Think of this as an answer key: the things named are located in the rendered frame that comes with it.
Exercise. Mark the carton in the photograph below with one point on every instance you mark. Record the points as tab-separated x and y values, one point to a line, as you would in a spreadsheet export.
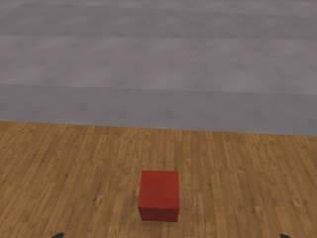
159	196

